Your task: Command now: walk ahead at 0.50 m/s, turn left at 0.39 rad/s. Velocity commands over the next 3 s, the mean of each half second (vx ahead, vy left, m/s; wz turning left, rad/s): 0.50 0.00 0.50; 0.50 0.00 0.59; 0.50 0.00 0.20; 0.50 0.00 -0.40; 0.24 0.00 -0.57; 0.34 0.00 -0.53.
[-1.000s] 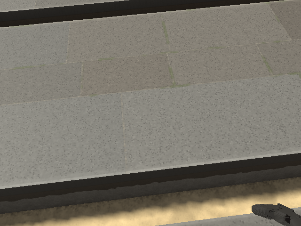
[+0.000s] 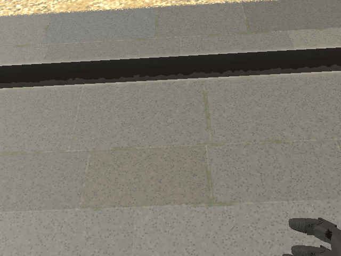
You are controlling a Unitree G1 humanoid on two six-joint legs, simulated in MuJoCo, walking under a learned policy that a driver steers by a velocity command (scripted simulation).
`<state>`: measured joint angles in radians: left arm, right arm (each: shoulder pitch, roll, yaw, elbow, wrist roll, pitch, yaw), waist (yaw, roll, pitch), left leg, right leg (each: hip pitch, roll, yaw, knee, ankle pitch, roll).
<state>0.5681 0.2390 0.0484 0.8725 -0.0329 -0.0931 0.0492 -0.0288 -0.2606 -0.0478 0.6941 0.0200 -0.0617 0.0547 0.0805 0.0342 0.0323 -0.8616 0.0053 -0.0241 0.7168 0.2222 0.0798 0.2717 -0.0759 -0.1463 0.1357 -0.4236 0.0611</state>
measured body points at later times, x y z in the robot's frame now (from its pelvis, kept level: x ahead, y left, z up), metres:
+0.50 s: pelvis +0.33 +0.05 +0.03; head +0.36 +0.08 +0.48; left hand +0.46 +0.33 -0.06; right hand +0.46 -0.19 -0.08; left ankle +0.31 +0.11 -0.72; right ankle +0.59 -0.06 -0.63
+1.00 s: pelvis +0.61 +0.08 +0.03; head +0.63 +0.10 +0.48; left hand +0.49 +0.34 -0.09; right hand +0.90 -0.04 -0.07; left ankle +0.62 +0.30 -0.64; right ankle +0.62 -0.01 -0.72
